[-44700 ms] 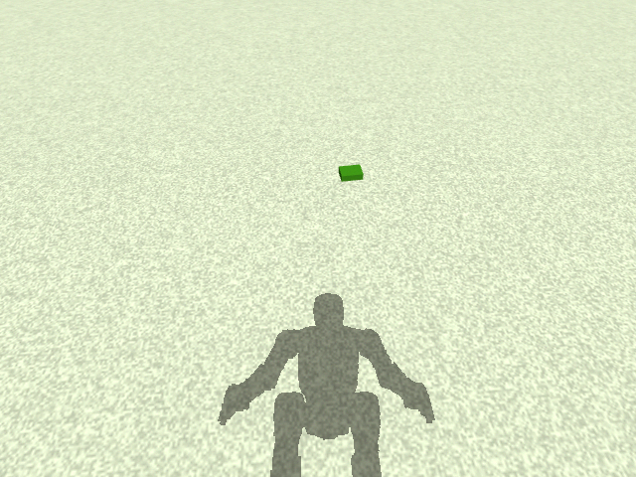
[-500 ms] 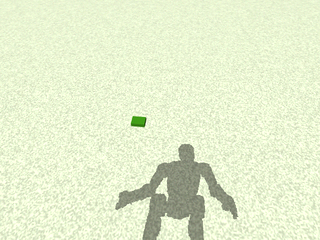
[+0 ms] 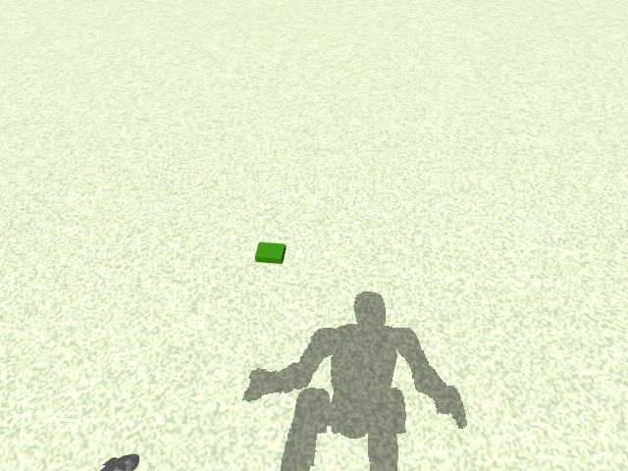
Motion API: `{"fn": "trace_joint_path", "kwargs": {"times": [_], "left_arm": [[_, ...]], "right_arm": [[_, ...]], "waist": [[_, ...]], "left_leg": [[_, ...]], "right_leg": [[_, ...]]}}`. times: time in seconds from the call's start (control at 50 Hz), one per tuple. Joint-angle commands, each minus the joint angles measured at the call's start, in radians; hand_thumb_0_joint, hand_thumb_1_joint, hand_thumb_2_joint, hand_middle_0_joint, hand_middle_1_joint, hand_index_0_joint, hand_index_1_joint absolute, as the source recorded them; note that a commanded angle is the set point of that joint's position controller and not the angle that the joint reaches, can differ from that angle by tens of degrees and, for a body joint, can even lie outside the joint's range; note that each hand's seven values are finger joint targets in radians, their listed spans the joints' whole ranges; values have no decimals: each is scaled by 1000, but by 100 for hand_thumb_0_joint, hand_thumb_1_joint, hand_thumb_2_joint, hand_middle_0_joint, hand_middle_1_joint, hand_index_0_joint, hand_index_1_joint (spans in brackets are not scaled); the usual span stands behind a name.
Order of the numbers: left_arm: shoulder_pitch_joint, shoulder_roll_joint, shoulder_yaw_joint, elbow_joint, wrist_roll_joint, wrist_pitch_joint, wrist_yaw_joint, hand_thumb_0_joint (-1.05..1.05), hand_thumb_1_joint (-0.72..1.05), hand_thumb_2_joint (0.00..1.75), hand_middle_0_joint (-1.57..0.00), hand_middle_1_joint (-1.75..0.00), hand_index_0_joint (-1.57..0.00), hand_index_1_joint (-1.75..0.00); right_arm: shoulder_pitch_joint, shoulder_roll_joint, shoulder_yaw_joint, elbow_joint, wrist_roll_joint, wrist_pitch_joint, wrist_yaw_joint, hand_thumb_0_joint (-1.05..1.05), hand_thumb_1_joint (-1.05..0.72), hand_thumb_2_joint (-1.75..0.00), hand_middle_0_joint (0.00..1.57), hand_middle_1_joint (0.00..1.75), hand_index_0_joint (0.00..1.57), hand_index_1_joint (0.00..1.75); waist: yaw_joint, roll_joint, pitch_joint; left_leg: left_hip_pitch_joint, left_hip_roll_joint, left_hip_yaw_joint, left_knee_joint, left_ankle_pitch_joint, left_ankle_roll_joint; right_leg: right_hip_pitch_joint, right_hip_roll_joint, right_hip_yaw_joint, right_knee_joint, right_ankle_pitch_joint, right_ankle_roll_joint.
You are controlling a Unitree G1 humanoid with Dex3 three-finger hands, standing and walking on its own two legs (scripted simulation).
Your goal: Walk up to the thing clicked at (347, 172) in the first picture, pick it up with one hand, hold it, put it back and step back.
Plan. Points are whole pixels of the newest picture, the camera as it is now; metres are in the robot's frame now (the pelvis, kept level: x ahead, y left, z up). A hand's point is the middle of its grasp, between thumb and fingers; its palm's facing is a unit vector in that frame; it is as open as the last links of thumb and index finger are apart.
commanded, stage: step back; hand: left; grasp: from above
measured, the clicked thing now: (270, 252) +1.04 +0.22 -0.75
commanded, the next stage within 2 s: stand in 0.30 s
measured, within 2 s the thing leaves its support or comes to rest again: neither
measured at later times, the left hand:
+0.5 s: hand out of the picture +0.12 +0.27 -0.14, palm faces +0.01 -0.94 -0.33, open 7.4 cm
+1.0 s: hand out of the picture +0.06 +0.26 -0.14, palm faces -0.04 -0.93 -0.35, open 7.4 cm
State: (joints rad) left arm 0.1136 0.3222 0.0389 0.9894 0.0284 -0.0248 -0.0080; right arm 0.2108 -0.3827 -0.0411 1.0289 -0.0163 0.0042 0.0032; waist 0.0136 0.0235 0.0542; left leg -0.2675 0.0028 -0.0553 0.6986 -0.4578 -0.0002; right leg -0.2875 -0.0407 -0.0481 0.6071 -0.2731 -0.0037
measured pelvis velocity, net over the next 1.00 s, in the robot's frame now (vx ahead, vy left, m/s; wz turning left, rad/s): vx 0.00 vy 0.00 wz -0.02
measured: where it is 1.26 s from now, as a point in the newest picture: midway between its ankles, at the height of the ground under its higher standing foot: outside the picture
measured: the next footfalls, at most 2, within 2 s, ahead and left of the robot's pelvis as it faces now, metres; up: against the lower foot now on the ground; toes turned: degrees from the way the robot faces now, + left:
none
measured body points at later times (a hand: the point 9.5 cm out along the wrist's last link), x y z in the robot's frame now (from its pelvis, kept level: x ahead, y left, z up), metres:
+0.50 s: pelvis +0.02 +0.02 +0.02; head +0.02 +0.03 +0.47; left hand +0.12 +0.32 -0.12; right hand +0.13 -0.27 -0.10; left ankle +0.01 +0.14 -0.73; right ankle +0.04 -0.12 -0.73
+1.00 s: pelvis +0.00 +0.00 +0.02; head +0.00 +0.00 +0.47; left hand +0.06 +0.31 -0.11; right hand +0.05 -0.30 -0.12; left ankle +0.01 +0.14 -0.73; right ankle +0.04 -0.12 -0.73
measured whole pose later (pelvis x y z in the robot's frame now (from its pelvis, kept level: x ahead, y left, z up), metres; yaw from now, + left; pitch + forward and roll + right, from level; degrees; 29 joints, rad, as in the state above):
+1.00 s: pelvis +0.00 +0.00 +0.02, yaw -1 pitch -3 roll +0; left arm 0.14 0.36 0.00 1.15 0.01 -0.01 -0.01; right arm 0.14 -0.35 -0.02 1.15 -0.01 0.00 0.03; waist 0.01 0.00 0.06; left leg -0.10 0.02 -0.02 0.34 -0.17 -0.03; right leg -0.16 -0.03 -0.03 0.35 -0.13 0.01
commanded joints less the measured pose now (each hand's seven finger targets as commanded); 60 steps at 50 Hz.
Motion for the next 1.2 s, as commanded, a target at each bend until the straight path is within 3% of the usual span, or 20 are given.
{"fn": "trace_joint_path", "kwargs": {"times": [0.0, 0.02, 0.04, 0.06, 0.08, 0.12, 0.18, 0.26, 0.3, 0.38, 0.48, 0.56, 0.62, 0.74, 0.76, 0.9, 0.94, 1.06, 1.12, 1.18], "left_arm": [[-111, 264, 57, -74, -12, -11, 13, 0, 90, 90, -20, -30, -20, -30], [-101, 238, 47, -72, -19, -11, 12, 0, 90, 90, -20, -30, -20, -30], [-75, 214, 40, -63, -28, -9, 11, 0, 90, 90, -20, -30, -20, -30], [-66, 233, 44, -32, -35, -8, 12, 0, 90, 90, -20, -30, -20, -30], [-57, 238, 45, -17, -28, -12, 16, 0, 90, 90, -20, -30, -20, -30], [-94, 253, 46, -13, -19, -18, 15, 0, 90, 90, -20, -30, -20, -30], [-72, 252, 41, 2, -28, -20, 19, 0, 90, 90, -20, -30, -20, -30], [-88, 251, 37, 11, -26, -17, 23, 0, 90, 90, -20, -30, -20, -30], [-63, 210, 13, 41, -35, -10, 19, 0, 90, 90, -20, -30, -20, -30], [-80, 223, 9, 54, -28, -6, 19, 0, 90, 90, -20, -30, -20, -30], [-84, 229, 2, 74, -21, -4, 14, 0, 90, 90, -20, -30, -20, -30], [-89, 232, 1, 81, -19, -12, 14, 0, 90, 90, -20, -30, -20, -30], [-79, 238, 0, 89, -18, -13, 12, 0, 90, 90, -20, -30, -20, -30], [-60, 245, -2, 92, -17, -18, 10, 0, 90, 90, -20, -30, -20, -30], [-66, 242, -3, 94, -16, -17, 10, 0, 90, 90, -20, -30, -20, -30], [-57, 264, -2, 87, -14, -13, 10, 0, 90, 90, -20, -30, -20, -30], [-52, 267, -1, 83, -16, -14, 11, 0, 90, 90, -20, -30, -20, -30], [-42, 269, -2, 83, -18, -12, 8, 0, 90, 90, -20, -30, -20, -30], [-36, 259, -4, 81, -20, -15, 9, 0, 90, 90, -20, -30, -20, -30], [-36, 254, -6, 83, -23, -13, 6, 0, 90, 90, -20, -30, -20, -30]], "right_arm": [[62, -154, -42, -1, -16, -35, -20, 0, -90, -90, 20, 30, 20, 30], [34, -181, -49, -5, -24, -39, -22, 0, -90, -90, 20, 30, 20, 30], [-34, -211, -47, -24, -24, -45, -23, 0, -90, -90, 20, 30, 20, 30], [-111, -230, -42, -30, -13, -44, -18, 0, -90, -90, 20, 30, 20, 30], [-139, -213, -35, -30, -11, -41, -13, 0, -90, -90, 20, 30, 20, 30], [-119, -184, -27, -12, -11, -40, -15, 0, -90, -90, 20, 30, 20, 30], [-116, -185, -29, 6, -5, -43, -19, 0, -90, -90, 20, 30, 20, 30], [-121, -182, -33, 16, 0, -34, -22, 0, -90, -90, 20, 30, 20, 30], [-140, -187, -22, 9, 11, -49, -19, 0, -90, -90, 20, 30, 20, 30], [-166, -181, -18, 15, 12, -45, -21, 0, -90, -90, 20, 30, 20, 30], [-199, -177, -13, 19, 11, -39, -14, 0, -90, -90, 20, 30, 20, 30], [-197, -179, -15, 22, 10, -39, -10, 0, -90, -90, 20, 30, 20, 30], [-196, -174, -13, 27, 9, -38, -6, 0, -90, -90, 20, 30, 20, 30], [-195, -166, -11, 33, 8, -39, 0, 0, -90, -90, 20, 30, 20, 30], [-181, -167, -8, 38, 8, -37, 1, 0, -90, -90, 20, 30, 20, 30], [-133, -168, -10, 56, 3, -25, 8, 0, -90, -90, 20, 30, 20, 30], [-140, -173, -13, 49, 3, -28, 8, 0, -90, -90, 20, 30, 20, 30], [-114, -164, -5, 55, 0, -28, 6, 0, -90, -90, 20, 30, 20, 30], [-117, -173, -6, 53, 3, -32, 2, 0, -90, -90, 20, 30, 20, 30], [-111, -176, 0, 59, 3, -34, -1, 0, -90, -90, 20, 30, 20, 30]], "waist": [[-37, -140, -63], [-24, -73, -72], [8, -6, -87], [36, 9, -65], [40, 13, -56], [8, -13, -80], [7, 28, -128], [-4, 20, -155], [-3, 37, -152], [-6, 7, -131], [-2, 14, -54], [-9, -4, -76], [-8, -6, -32], [-5, -23, -68], [-10, -25, -38], [-16, -55, 1], [-13, -35, -40], [-10, -45, -25], [-8, -21, -65], [-8, -1, -56]], "left_leg": [[113, 22, 8, -290, 260, 9], [128, 86, -82, -313, 338, 27], [92, 168, -178, -343, 338, 60], [-6, 175, -166, -312, 274, 87], [-55, 163, -139, -292, 253, 75], [-32, 112, -69, -285, 328, 40], [64, 113, -54, -263, 517, 34], [114, 109, -25, -240, 621, 35], [163, 133, -59, -299, 692, 29], [180, 132, -46, -340, 664, 22], [136, 130, -52, -420, 465, 17], [166, 128, -42, -429, 448, 18], [128, 118, -42, -461, 326, 12], [174, 117, -37, -455, 328, 11], [136, 112, -40, -469, 271, 8], [108, 91, -30, -442, 155, 12], [134, 103, -35, -438, 204, 18], [108, 102, -34, -439, 196, 16], [124, 115, -38, -433, 278, 18], [115, 118, -34, -439, 286, 14]], "right_leg": [[-6, -146, 160, -137, 119, -81], [-31, -109, 129, -84, 140, -49], [-10, -54, 92, -74, 90, -23], [69, -23, 64, -99, -22, -13], [132, -44, 77, -142, -10, -17], [179, -82, 121, -152, 149, -37], [182, -84, 90, -131, 307, -38], [193, -87, 76, -134, 365, -39], [211, -81, 84, -162, 424, -25], [224, -83, 79, -197, 405, -17], [207, -80, 87, -268, 246, -4], [216, -92, 97, -289, 258, -3], [194, -91, 106, -319, 176, -1], [180, -98, 112, -330, 174, -6], [169, -92, 112, -341, 115, -2], [79, -100, 154, -400, -125, -7], [105, -100, 148, -376, -51, -14], [100, -97, 153, -367, -56, -14], [151, -96, 141, -335, 80, -17], [161, -93, 138, -318, 122, -19]]}}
